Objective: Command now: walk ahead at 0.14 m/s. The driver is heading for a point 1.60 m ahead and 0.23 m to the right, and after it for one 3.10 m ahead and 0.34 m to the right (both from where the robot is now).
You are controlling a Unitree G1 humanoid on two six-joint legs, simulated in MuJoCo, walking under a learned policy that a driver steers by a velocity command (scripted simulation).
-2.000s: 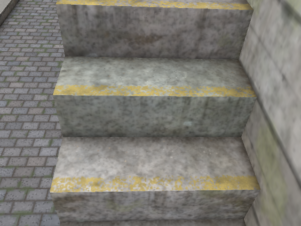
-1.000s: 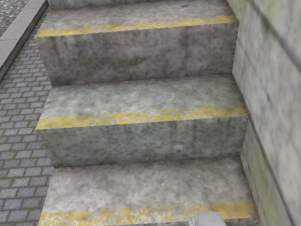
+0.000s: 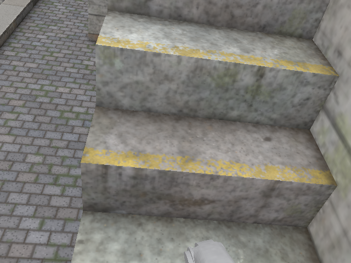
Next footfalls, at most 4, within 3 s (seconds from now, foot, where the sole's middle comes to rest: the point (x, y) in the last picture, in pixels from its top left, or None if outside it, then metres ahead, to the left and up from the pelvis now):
0.14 right None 0.19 -0.12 -0.58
0.36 left None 0.03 0.10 -0.58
0.58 left None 0.03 0.07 -0.72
0.84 left None -0.03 0.11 -0.76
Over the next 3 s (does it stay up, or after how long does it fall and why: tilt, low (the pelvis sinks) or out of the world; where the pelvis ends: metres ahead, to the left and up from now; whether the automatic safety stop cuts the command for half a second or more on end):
falls after 1.86 s (tilt)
